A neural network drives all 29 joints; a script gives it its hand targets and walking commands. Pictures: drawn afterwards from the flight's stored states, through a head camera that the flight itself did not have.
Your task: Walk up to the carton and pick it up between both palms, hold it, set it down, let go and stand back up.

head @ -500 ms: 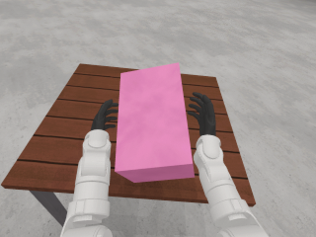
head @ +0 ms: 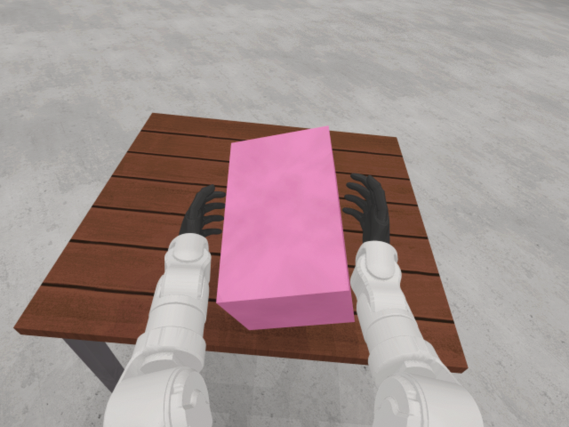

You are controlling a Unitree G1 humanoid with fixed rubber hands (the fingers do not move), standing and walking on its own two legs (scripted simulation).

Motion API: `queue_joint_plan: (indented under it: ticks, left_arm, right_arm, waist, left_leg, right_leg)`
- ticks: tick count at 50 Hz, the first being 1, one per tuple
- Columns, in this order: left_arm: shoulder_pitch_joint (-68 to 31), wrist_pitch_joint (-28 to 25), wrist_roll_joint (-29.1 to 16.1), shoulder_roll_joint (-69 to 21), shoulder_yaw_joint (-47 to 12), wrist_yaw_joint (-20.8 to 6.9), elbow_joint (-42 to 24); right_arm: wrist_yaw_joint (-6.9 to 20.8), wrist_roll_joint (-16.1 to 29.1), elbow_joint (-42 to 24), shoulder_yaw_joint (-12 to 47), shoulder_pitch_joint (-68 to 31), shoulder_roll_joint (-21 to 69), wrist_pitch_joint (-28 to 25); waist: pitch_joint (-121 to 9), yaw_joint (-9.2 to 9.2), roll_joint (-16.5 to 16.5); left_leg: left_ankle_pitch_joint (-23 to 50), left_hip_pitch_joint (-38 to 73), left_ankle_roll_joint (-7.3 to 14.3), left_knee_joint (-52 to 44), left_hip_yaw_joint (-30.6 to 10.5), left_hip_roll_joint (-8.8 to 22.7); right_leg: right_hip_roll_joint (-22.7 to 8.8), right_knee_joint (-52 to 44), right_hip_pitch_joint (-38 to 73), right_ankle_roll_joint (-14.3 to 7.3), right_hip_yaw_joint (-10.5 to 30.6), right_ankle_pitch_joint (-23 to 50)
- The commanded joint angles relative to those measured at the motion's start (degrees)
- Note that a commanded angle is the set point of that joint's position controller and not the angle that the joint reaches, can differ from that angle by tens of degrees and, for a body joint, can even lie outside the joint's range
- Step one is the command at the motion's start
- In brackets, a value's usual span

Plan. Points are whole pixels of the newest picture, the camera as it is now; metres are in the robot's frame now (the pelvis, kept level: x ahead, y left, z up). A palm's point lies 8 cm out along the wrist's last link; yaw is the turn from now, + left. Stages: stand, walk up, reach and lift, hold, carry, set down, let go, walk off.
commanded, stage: set down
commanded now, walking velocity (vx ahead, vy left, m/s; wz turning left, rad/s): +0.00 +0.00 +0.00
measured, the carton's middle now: (289, 226) +0.44 +0.00 +0.04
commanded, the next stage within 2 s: none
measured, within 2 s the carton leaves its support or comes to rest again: rests again in 1.88 s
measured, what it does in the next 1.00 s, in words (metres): stands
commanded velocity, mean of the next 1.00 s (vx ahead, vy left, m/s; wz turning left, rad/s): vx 0.00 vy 0.00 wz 0.00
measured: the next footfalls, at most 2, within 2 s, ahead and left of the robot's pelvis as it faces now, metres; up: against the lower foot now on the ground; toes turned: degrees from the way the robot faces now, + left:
none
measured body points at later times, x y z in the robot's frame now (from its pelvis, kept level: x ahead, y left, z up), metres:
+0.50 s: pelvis +0.02 +0.00 +0.00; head +0.04 +0.02 +0.45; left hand +0.41 +0.15 +0.04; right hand +0.41 -0.11 +0.07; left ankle +0.01 +0.11 -0.75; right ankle -0.01 -0.12 -0.75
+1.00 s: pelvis +0.02 +0.00 +0.00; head +0.07 +0.03 +0.44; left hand +0.43 +0.16 +0.03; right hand +0.42 -0.11 +0.05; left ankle +0.01 +0.11 -0.75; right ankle -0.01 -0.12 -0.75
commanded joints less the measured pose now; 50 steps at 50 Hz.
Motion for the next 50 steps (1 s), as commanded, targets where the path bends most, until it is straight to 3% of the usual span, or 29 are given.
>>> queue_joint_plan:
  ticks: [1, 9, 13, 20, 37, 50]
  left_arm:
    - [-37.94, -9.39, -2.78, -29.83, -18.09, -8.20, -6.71]
    - [-39.87, -13.00, -3.71, -30.64, -19.66, -7.36, -4.71]
    - [-39.98, -15.06, -3.71, -30.50, -19.29, -7.31, -2.45]
    - [-38.71, -17.47, -3.08, -28.75, -16.23, -8.23, 2.41]
    - [-40.98, -21.23, -1.23, -27.81, -12.93, -6.79, 9.67]
    - [-41.83, -21.90, 0.53, -25.59, -7.85, -7.68, 16.15]
  right_arm:
    - [7.81, -3.99, 1.09, 16.53, -29.76, 26.05, -1.15]
    - [7.82, -6.07, 1.74, 14.94, -30.82, 27.53, -3.42]
    - [7.53, -7.75, 3.21, 14.17, -30.12, 28.96, -3.94]
    - [7.22, -9.69, 5.39, 13.11, -29.28, 30.77, -4.59]
    - [8.14, -14.57, 7.20, 6.27, -32.45, 30.34, -6.29]
    - [8.56, -18.65, 8.61, 0.30, -33.46, 30.42, -4.90]
  waist:
    - [-24.71, 0.33, 5.16]
    - [-30.48, -0.28, 6.21]
    - [-31.92, -0.88, 5.46]
    - [-31.47, -0.19, 3.87]
    - [-36.65, 0.68, 6.52]
    - [-35.90, 0.01, 5.09]
  left_leg:
    - [16.38, 4.91, -2.07, 0.17, 3.31, -1.01]
    - [22.69, 5.25, -3.11, 2.64, 3.19, -0.80]
    - [22.53, 2.66, -2.80, 2.97, 3.15, -0.98]
    - [19.66, -4.16, -1.56, 1.68, 3.28, -1.25]
    - [23.67, -3.18, -2.80, 4.22, 3.21, -0.37]
    - [20.13, -8.06, -2.20, 3.69, 3.11, -0.57]
  right_leg:
    - [1.71, 2.11, 7.85, 1.40, -2.40, 15.13]
    - [2.17, 2.97, 6.47, 0.81, -2.46, 19.27]
    - [1.84, 3.95, 7.88, 1.17, -1.93, 22.64]
    - [1.01, 5.62, 12.00, 1.82, -0.71, 27.52]
    - [1.75, 5.54, 4.68, 0.36, -1.33, 23.38]
    - [1.30, 6.44, 4.49, 0.94, -1.15, 22.90]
